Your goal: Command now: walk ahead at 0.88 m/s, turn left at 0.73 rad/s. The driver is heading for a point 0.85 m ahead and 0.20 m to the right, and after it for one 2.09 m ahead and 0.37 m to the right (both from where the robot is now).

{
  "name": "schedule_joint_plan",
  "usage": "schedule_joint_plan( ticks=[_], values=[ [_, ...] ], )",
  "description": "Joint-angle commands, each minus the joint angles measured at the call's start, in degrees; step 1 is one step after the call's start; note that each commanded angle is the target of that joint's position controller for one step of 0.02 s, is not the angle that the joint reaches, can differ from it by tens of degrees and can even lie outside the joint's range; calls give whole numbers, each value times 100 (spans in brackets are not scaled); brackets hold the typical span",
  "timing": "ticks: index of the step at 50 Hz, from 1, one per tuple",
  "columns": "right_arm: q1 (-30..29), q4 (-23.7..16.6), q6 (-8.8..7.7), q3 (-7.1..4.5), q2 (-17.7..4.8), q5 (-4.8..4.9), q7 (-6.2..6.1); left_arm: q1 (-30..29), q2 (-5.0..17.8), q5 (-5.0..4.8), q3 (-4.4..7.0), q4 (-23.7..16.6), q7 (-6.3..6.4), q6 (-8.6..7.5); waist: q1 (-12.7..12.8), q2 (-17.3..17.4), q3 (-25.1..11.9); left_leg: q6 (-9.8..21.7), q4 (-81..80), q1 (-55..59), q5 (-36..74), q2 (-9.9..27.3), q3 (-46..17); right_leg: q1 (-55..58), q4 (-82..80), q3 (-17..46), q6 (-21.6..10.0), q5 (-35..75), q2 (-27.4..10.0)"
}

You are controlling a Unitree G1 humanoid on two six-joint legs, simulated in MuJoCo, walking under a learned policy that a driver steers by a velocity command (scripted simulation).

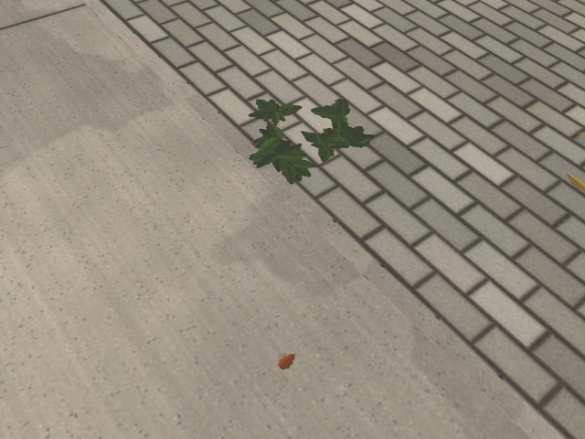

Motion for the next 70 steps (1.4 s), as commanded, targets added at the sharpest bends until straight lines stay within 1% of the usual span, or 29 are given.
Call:
schedule_joint_plan(
  ticks=[1, 8, 11, 13, 14, 15, 16, 19, 23, 26, 31, 33, 34, 35, 36, 37, 39, 43, 49, 51, 53, 54, 55, 56, 57, 58, 60, 65, 70],
  values=[
    [60, -260, -226, -235, -936, 41, -44, -574, 538, -47, 64, -522, -39, 79, 73, 501, 659, 920, -2071, 160, -74, 1086, -1786, -1130, -700, -246, 160, 561, -30],
    [552, 319, -504, -113, -813, 84, -85, -1742, 226, -298, -123, -737, -129, -23, -315, 639, 839, 272, -2644, 1118, 3657, 1264, -440, -216, -3320, -947, -576, 2250, 316],
    [393, 446, -481, -175, -1150, -116, -210, -842, 562, -359, -8, -414, -48, -13, 264, 946, 28, -56, -1446, 2032, 7600, 1534, 96, 892, -3202, -1102, -930, 1409, 1062],
    [-68, 390, -312, -234, -1271, -337, -315, 1352, 923, -423, 179, 282, 63, 35, 1317, 1019, -901, -185, 1172, 1820, 8710, 1605, 407, 2706, -3015, -1082, -1101, 770, 1352],
    [-407, 313, -283, -211, -1205, -346, -338, 2517, 1148, -394, 318, 590, 156, 69, 1908, 675, -1207, -228, 3369, 685, 7685, 1338, 583, 4064, -3066, -456, -1328, -4, 963],
    [-101, 24, -367, -15, -357, -119, -176, 2546, 1744, -252, 526, 700, 193, 103, 1260, -1309, -1274, -646, 6325, -2199, 1995, 129, 416, 5527, -3451, 2668, -2448, -1681, -437],
    [-206, -126, -542, 58, -481, -145, -106, 1782, 1343, -384, 466, 624, 117, 135, 879, -1244, -1466, -533, 6629, -3156, -180, -186, -356, 5467, -4950, 5136, -2681, -2023, -889],
    [-1185, -424, -647, 193, -619, -267, -80, 1273, 693, -384, 366, 669, 138, 34, 446, 654, -37, -421, 5353, -2943, 368, 711, -582, 3259, -5287, 3579, -2244, -1017, -483],
    [-1506, -790, -285, 374, -354, -448, -36, 1156, 778, -405, 323, 761, 169, -174, -75, 369, 708, -777, 3742, -2580, 35, 1121, -233, 1388, -5711, 2498, -2180, -245, 165],
    [-2597, -1218, -315, 503, -194, -249, 75, 1098, 867, -437, 411, 665, 165, -227, 237, 197, 964, -975, 1721, -1681, 1609, 1090, 157, 514, -6113, 2016, -1858, 346, 547],
    [-2853, -1289, -358, 416, -340, -139, 7, 1575, 1088, -531, 543, 795, 156, -195, 646, 33, 399, -838, 309, -920, 2480, 705, 215, 2068, -5334, 2092, -1349, 2652, 388],
    [-2040, -1052, -409, 230, -708, -136, -111, 1568, 1313, -455, 592, 814, 196, -168, 258, 66, -310, -719, 122, 55, 1480, 403, 228, 2652, -3900, 2029, -1100, 4238, 417],
    [-1069, -829, -445, 113, -907, -127, -195, 1313, 1437, -431, 619, 764, 170, -189, -339, 90, -841, -640, 134, 1227, 1202, 577, 128, 2280, -2638, 1927, -975, 4140, 605],
    [223, -629, -469, -83, -1342, -228, -332, 1089, 1068, -408, 525, 631, 157, -267, -909, 361, -1549, -465, 298, 2622, -340, 1503, -675, 1427, -946, 1612, -939, 2958, 845],
    [536, -550, -451, -200, -1726, -484, -354, 1582, -14, -663, 259, 375, 206, -285, -518, 2014, -2392, 40, -405, 4128, -1932, 3460, -3528, -356, 924, 907, -793, -1525, 1397],
    [191, -512, -359, -284, -1662, -330, -315, 1362, 361, -585, 209, 227, 232, -195, -400, 2155, -2273, 241, -1151, 3644, -2770, 3492, -4836, -1089, 1589, 535, -863, -1064, 983],
    [-543, -497, -341, -89, -680, -273, -258, 388, 666, -368, 291, 248, 147, -59, -370, 742, -624, 9, -1142, 2050, -1291, 2792, -2653, -1223, 1177, 311, -834, -82, 401],
    [-95, 128, -476, 52, -132, -111, -169, -153, 118, -262, 173, -96, -124, 247, -12, 913, 90, -313, -1330, 1106, 1246, 2286, -624, -1239, 958, 189, -763, -14, 15],
    [-253, 469, -648, 51, -439, -43, -87, -1248, 28, -178, -140, -677, -307, 66, 354, 430, 985, -43, -2446, -422, 3440, 1739, 680, 138, -2321, -416, -708, 1369, 529],
    [139, 761, -636, -2, -797, 55, -62, -1118, -2, -140, -188, -492, -295, -52, 403, 441, 801, 46, -2153, -262, 5262, 1685, 616, 1414, -2940, -824, -736, 1799, 865],
    [208, 870, -598, -61, -1141, 119, -107, 90, 365, -26, -65, -10, -147, -112, 947, 690, -48, -120, -449, 157, 6549, 1619, 527, 2908, -3328, -617, -883, 1858, 1071],
    [-72, 707, -597, -182, -1625, 433, -186, 406, 810, -430, 199, -191, 23, -149, 1505, 922, -514, -302, 516, -33, 6128, 1633, 191, 3731, -3765, 147, -937, 2761, 505],
    [-87, 540, -595, -51, -1155, 235, -209, 962, 1356, -349, 294, -6, 183, -94, 1538, 296, -1441, -588, 2302, -888, 2834, 1130, 304, 5260, -3100, 980, -1026, 4909, -605],
    [1196, 682, -561, 142, -304, 122, -156, 941, 1475, -53, 210, -146, 276, -72, 804, -1155, -2819, -774, 4762, -1987, -1916, 457, -462, 6668, -2465, 2449, -1740, 8083, -2213],
    [1130, 633, -545, 1, -768, 266, -157, 857, 1241, -125, 233, -270, 241, 11, 948, -758, -3329, -869, 5380, -2184, -2093, 467, -1037, 6330, -2862, 2478, -2212, 7671, -2231],
    [571, 430, -491, -87, -843, 418, -196, 406, 1054, -274, 223, -286, 227, 15, 773, -465, -2328, -953, 5221, -2724, -1727, 746, -640, 5439, -3361, 1884, -2221, 6485, -1996],
    [251, 425, -253, -104, -496, 334, -356, -204, 433, -469, 106, -177, 214, -101, 313, 61, -876, -1132, 4840, -2884, -900, 1114, -192, 3743, -4101, 1049, -1785, 4960, -1419],
    [73, -47, 152, -163, -9, 224, -421, -1170, 261, -343, 188, -86, 283, -190, -297, -343, -89, -1218, 3723, -2135, 46, 1417, 49, 1660, -5119, -471, -1519, 4034, -1225],
    [-420, -348, 176, -207, -118, 143, -74, -1241, 514, -532, 313, 51, 476, -44, -150, -249, -355, -802, 1703, -1470, 1894, 1226, 405, 2266, -4772, -1306, -1232, 3346, -1039]
  ],
)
